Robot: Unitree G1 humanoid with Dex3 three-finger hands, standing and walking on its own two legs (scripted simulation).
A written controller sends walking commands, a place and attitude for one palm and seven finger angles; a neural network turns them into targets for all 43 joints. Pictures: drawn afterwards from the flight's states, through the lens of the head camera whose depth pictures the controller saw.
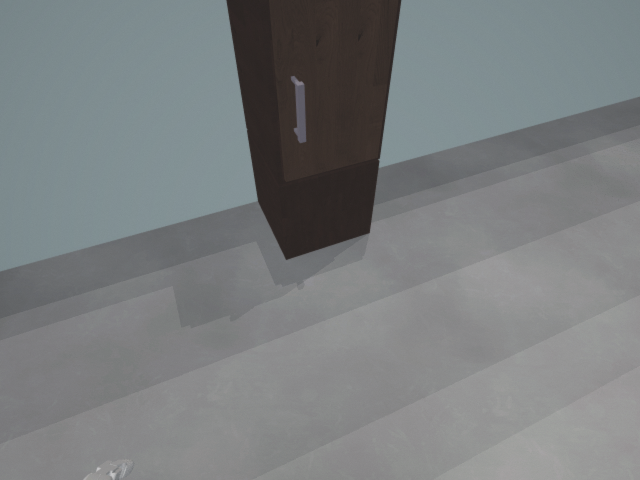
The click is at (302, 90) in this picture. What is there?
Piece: cupboard door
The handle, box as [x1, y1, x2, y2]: [291, 76, 305, 142]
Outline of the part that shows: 291,76 291,80 295,84 297,127 294,128 294,131 298,136 298,140 302,142 305,141 304,84 301,81 299,82 294,76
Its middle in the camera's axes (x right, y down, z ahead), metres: -0.07 -0.36 +1.09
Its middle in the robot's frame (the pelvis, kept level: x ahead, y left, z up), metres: +1.05 +0.12 -0.08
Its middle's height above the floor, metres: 0.69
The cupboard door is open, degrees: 0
